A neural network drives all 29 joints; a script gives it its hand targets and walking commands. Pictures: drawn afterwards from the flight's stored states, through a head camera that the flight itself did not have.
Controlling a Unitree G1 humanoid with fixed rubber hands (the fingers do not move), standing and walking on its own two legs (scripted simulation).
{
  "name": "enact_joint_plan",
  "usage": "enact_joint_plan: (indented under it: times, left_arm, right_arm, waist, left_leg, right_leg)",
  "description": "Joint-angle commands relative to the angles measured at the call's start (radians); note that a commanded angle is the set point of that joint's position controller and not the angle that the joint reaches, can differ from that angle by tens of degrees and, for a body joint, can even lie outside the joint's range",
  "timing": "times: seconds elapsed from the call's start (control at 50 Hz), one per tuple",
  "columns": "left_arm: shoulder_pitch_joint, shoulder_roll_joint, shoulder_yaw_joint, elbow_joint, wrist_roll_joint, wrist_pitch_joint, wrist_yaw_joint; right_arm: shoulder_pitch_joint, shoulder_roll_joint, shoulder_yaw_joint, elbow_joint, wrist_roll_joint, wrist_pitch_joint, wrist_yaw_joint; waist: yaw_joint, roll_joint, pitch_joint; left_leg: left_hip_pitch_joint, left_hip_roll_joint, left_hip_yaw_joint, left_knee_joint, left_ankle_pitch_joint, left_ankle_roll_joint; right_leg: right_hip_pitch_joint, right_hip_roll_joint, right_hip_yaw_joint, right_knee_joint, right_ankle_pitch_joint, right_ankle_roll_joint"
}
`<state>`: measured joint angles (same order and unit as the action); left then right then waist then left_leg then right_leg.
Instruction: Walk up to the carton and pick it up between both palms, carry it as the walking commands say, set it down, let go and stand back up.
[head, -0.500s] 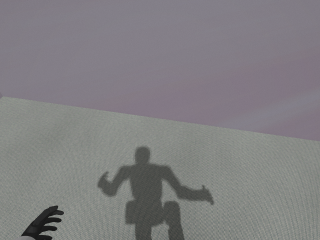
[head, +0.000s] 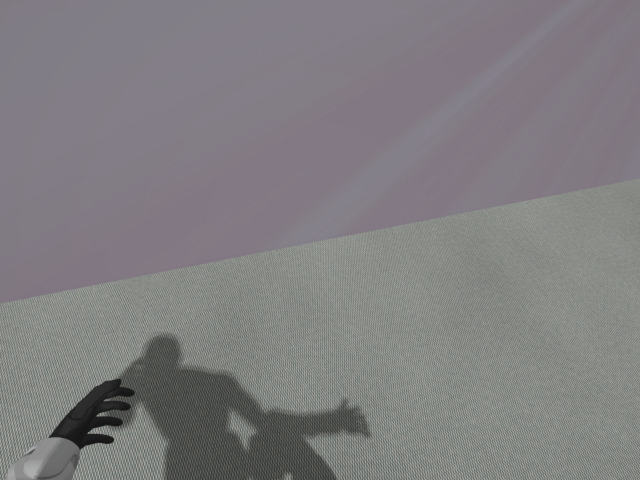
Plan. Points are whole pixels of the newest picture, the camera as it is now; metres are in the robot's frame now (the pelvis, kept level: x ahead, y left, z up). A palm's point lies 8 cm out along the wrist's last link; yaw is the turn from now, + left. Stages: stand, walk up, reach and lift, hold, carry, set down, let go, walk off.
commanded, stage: walk up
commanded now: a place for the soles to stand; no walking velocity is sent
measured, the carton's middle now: out of the picture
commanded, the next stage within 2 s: none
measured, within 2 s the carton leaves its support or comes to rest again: neither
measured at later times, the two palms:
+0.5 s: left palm (218, 349) +0.35 +0.15 -0.07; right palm out of the picture +0.00 -0.47 -0.01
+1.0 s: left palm (378, 273) +0.47 -0.11 -0.05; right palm out of the picture -0.10 -0.54 -0.08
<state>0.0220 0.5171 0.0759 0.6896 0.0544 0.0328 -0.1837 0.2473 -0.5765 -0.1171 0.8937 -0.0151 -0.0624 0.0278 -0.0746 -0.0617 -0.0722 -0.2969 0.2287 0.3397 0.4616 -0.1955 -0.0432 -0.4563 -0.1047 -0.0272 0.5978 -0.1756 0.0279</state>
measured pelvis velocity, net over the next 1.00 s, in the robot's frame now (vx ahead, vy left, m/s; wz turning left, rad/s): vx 0.12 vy -0.24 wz -0.85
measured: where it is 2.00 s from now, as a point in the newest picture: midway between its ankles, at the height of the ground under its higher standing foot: outside the picture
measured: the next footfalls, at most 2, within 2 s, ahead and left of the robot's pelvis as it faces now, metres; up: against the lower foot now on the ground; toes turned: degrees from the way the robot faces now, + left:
right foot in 0.04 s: +0.08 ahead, -0.17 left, +0.00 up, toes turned -5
left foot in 0.34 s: +0.18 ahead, -0.02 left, +0.00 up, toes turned -12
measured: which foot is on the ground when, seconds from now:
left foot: down 0.00-0.04, up 0.06-0.32, down 0.34-0.82, up 0.84-1.00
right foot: up 0.00-0.02, down 0.04-0.34, up 0.36-0.80, down 0.82-1.00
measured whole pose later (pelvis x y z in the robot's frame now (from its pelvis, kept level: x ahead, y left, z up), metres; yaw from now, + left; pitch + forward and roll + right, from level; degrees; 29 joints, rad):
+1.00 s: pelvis +0.12 -0.24 +0.00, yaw -49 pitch +1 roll +0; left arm 0.16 0.52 0.09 0.67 0.02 0.04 -0.15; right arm 0.22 -0.54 -0.09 0.95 0.00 -0.08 0.02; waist 0.04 0.02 0.03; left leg -0.47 0.12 0.10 0.88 -0.43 -0.01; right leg -0.28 0.02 0.03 0.49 -0.23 -0.03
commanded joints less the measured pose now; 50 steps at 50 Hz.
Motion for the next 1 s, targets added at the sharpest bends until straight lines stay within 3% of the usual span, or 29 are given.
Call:
enact_joint_plan:
  times: [0.0,0.02,0.04,0.06,0.08,0.14,0.18,0.24,0.26,0.28,0.3,0.32,0.34,0.36,0.42,0.44,0.5,0.62,0.7,0.72,0.76,0.78,0.8,0.82,0.84,0.86,0.92,0.94,0.98]
  left_arm:
    - [0.067,0.180,0.071,-0.029,0.009,-0.026,0.028]
    - [0.102,0.224,0.094,-0.017,0.008,-0.024,0.039]
    - [0.122,0.313,0.106,-0.023,0.012,-0.012,0.053]
    - [0.087,0.311,0.100,-0.036,0.000,-0.017,0.064]
    - [0.091,0.291,0.102,-0.022,-0.015,-0.003,0.064]
    - [0.009,0.196,0.070,-0.086,-0.020,-0.004,0.055]
    - [0.003,0.176,0.060,-0.124,-0.009,-0.002,0.043]
    - [0.013,0.183,0.057,-0.144,-0.004,-0.004,0.032]
    - [0.009,0.167,0.051,-0.143,-0.012,0.003,0.032]
    - [-0.005,0.154,0.035,-0.145,-0.013,0.005,0.026]
    - [-0.035,0.125,0.018,-0.153,-0.009,0.012,0.022]
    - [-0.010,0.049,0.002,-0.172,-0.009,-0.003,0.030]
    - [-0.001,0.066,0.010,-0.165,0.009,0.003,0.038]
    - [0.086,0.115,0.029,-0.125,0.018,0.007,0.043]
    - [0.026,0.185,0.057,-0.103,0.024,0.002,0.011]
    - [0.038,0.147,0.046,-0.096,0.018,-0.003,0.006]
    - [0.039,0.128,0.043,-0.083,-0.003,-0.003,-0.018]
    - [-0.036,0.107,0.047,-0.073,-0.023,0.004,-0.027]
    - [-0.150,0.114,0.046,-0.116,-0.013,-0.003,-0.016]
    - [-0.133,0.118,0.051,-0.093,-0.019,-0.001,-0.011]
    - [-0.070,0.135,0.060,-0.076,-0.016,-0.006,-0.001]
    - [0.023,0.164,0.079,-0.042,-0.019,-0.015,0.005]
    - [0.157,0.227,0.106,-0.001,-0.010,-0.021,0.023]
    - [0.190,0.316,0.131,-0.013,0.006,-0.014,0.044]
    - [0.165,0.363,0.122,-0.024,-0.019,-0.011,0.051]
    - [0.143,0.299,0.111,-0.038,-0.043,-0.005,0.046]
    - [0.054,0.206,0.072,-0.088,-0.051,-0.007,0.047]
    - [0.023,0.214,0.072,-0.099,-0.045,-0.004,0.037]
    - [-0.008,0.195,0.064,-0.132,-0.034,-0.009,0.019]
  right_arm:
    - [-0.084,-0.195,-0.029,-0.055,0.013,0.001,0.002]
    - [-0.031,-0.170,-0.017,-0.056,0.016,-0.001,0.005]
    - [-0.077,-0.144,-0.002,-0.079,0.025,0.002,-0.002]
    - [-0.076,-0.163,-0.005,-0.070,0.027,-0.003,-0.017]
    - [-0.102,-0.162,-0.006,-0.048,0.027,0.002,-0.026]
    - [0.022,-0.159,-0.013,-0.008,0.021,-0.003,-0.033]
    - [0.016,-0.182,-0.022,-0.011,0.002,-0.009,-0.036]
    - [0.041,-0.158,-0.014,-0.017,0.006,-0.025,-0.048]
    - [0.048,-0.153,-0.013,0.005,0.000,-0.027,-0.054]
    - [0.077,-0.135,-0.009,0.008,0.010,-0.034,-0.057]
    - [0.112,-0.143,-0.017,0.016,-0.002,-0.037,-0.063]
    - [0.160,-0.243,-0.048,0.017,-0.007,-0.038,-0.077]
    - [0.086,-0.314,-0.063,-0.009,-0.020,-0.036,-0.082]
    - [-0.029,-0.292,-0.054,-0.044,-0.002,-0.042,-0.082]
    - [-0.013,-0.197,-0.043,-0.033,0.001,-0.056,-0.069]
    - [-0.011,-0.162,-0.036,-0.008,0.003,-0.055,-0.069]
    - [-0.039,-0.219,-0.064,-0.026,-0.015,-0.054,-0.043]
    - [-0.055,-0.227,-0.072,-0.001,-0.015,-0.042,-0.020]
    - [-0.002,-0.258,-0.080,0.022,-0.008,-0.036,-0.012]
    - [-0.029,-0.272,-0.079,0.018,-0.005,-0.031,-0.011]
    - [-0.040,-0.271,-0.076,0.001,0.012,-0.028,-0.008]
    - [-0.056,-0.250,-0.071,0.000,0.006,-0.024,-0.006]
    - [-0.019,-0.194,-0.051,-0.013,0.016,-0.017,0.000]
    - [-0.009,-0.131,-0.018,-0.033,0.022,-0.022,-0.008]
    - [-0.020,-0.158,-0.023,-0.027,0.034,-0.027,-0.010]
    - [-0.028,-0.186,-0.022,-0.014,0.032,-0.034,-0.017]
    - [-0.008,-0.195,-0.021,0.009,0.018,-0.038,-0.022]
    - [-0.011,-0.198,-0.023,0.018,0.013,-0.033,-0.020]
    - [0.024,-0.207,-0.031,0.020,0.001,-0.049,-0.016]
  waist:
    - [0.119,0.102,-0.107]
    - [0.130,-0.054,-0.108]
    - [0.153,-0.228,-0.001]
    - [0.138,-0.178,-0.002]
    - [0.160,-0.135,0.015]
    - [0.068,-0.164,-0.037]
    - [0.063,-0.082,-0.068]
    - [0.046,-0.155,-0.062]
    - [0.046,-0.083,-0.054]
    - [0.018,-0.114,-0.026]
    - [-0.023,-0.051,-0.010]
    - [-0.044,0.182,-0.074]
    - [-0.017,0.215,-0.051]
    - [0.077,0.112,-0.021]
    - [0.048,0.054,0.016]
    - [0.061,0.084,0.030]
    - [0.058,0.192,0.032]
    - [0.071,0.235,0.046]
    - [0.019,0.242,0.013]
    - [0.037,0.276,0.027]
    - [0.056,0.231,-0.023]
    - [0.105,0.166,-0.045]
    - [0.152,0.009,-0.066]
    - [0.172,-0.275,-0.024]
    - [0.169,-0.305,-0.021]
    - [0.167,-0.200,-0.034]
    - [0.096,-0.110,0.052]
    - [0.102,-0.157,0.077]
    - [0.064,-0.127,0.097]
  left_leg:
    - [-0.043,0.102,-0.129,0.103,-0.139,0.131]
    - [-0.188,0.021,-0.076,0.280,-0.238,0.106]
    - [-0.430,-0.129,-0.097,0.457,-0.394,0.037]
    - [-0.500,-0.138,-0.238,0.514,-0.411,0.028]
    - [-0.505,-0.107,-0.260,0.500,-0.337,0.023]
    - [-0.376,-0.130,-0.287,0.487,-0.181,0.023]
    - [-0.237,-0.173,-0.283,0.439,-0.150,0.031]
    - [-0.124,-0.225,-0.287,0.261,-0.127,0.043]
    - [-0.093,-0.243,-0.286,0.186,-0.099,0.050]
    - [0.019,-0.219,-0.324,0.050,-0.052,0.066]
    - [0.216,-0.189,-0.353,-0.113,0.062,0.080]
    - [0.363,0.037,-0.625,-0.240,-0.157,0.113]
    - [0.275,0.285,-0.833,-0.358,-0.405,0.194]
    - [0.158,0.307,-0.758,-0.346,-0.395,0.194]
    - [0.133,0.214,-0.515,-0.296,-0.250,0.209]
    - [0.158,0.149,-0.418,-0.275,-0.139,0.164]
    - [0.197,0.132,-0.254,-0.280,-0.067,0.189]
    - [0.137,0.082,-0.063,-0.263,0.029,0.166]
    - [0.240,0.159,-0.071,-0.203,0.029,0.182]
    - [0.228,0.168,-0.055,-0.182,0.058,0.186]
    - [0.216,0.165,-0.039,-0.066,0.038,0.185]
    - [0.129,0.117,0.004,0.091,-0.027,0.158]
    - [-0.077,0.053,-0.009,0.368,-0.095,0.142]
    - [-0.352,-0.083,-0.026,0.567,-0.392,0.082]
    - [-0.531,-0.158,-0.166,0.634,-0.498,0.045]
    - [-0.529,-0.098,-0.239,0.610,-0.418,0.055]
    - [-0.368,-0.096,-0.257,0.482,-0.232,0.036]
    - [-0.272,-0.118,-0.234,0.410,-0.211,0.036]
    - [-0.149,-0.159,-0.234,0.299,-0.138,0.038]
  right_leg:
    - [0.234,0.024,0.015,-0.152,-0.065,-0.072]
    - [0.358,-0.021,0.097,-0.245,-0.143,-0.132]
    - [0.368,-0.129,0.402,-0.376,-0.177,-0.212]
    - [0.411,-0.148,0.477,-0.354,0.034,-0.288]
    - [0.415,-0.110,0.391,-0.326,0.081,-0.249]
    - [0.333,0.008,0.265,-0.292,0.047,-0.214]
    - [0.212,-0.001,0.310,-0.313,0.015,-0.231]
    - [0.169,-0.018,0.369,-0.317,0.050,-0.245]
    - [0.179,-0.010,0.368,-0.308,0.055,-0.208]
    - [0.107,0.020,0.344,-0.286,0.021,-0.196]
    - [-0.079,0.085,0.281,-0.179,-0.046,-0.147]
    - [-0.223,0.184,0.163,-0.013,-0.212,-0.081]
    - [-0.289,0.133,0.159,0.225,-0.185,-0.032]
    - [-0.230,0.078,0.191,0.320,-0.136,-0.014]
    - [-0.167,-0.006,0.137,0.321,-0.078,0.011]
    - [-0.201,-0.005,0.116,0.284,-0.026,0.003]
    - [-0.203,-0.015,0.031,0.268,0.014,0.016]
    - [-0.084,-0.030,-0.053,0.127,0.063,0.010]
    - [-0.073,-0.036,-0.051,0.023,-0.050,-0.003]
    - [-0.060,-0.029,-0.081,0.023,-0.064,-0.016]
    - [0.042,0.000,-0.097,-0.075,-0.107,-0.034]
    - [0.176,0.001,-0.071,-0.135,-0.168,-0.056]
    - [0.409,0.023,0.008,-0.172,-0.236,-0.119]
    - [0.511,-0.124,0.301,-0.296,-0.123,-0.209]
    - [0.607,-0.161,0.509,-0.342,-0.071,-0.267]
    - [0.634,-0.162,0.449,-0.313,0.003,-0.274]
    - [0.372,-0.038,0.258,-0.275,0.005,-0.245]
    - [0.249,-0.021,0.266,-0.325,-0.214,-0.249]
    - [0.101,-0.030,0.312,-0.364,-0.281,-0.267]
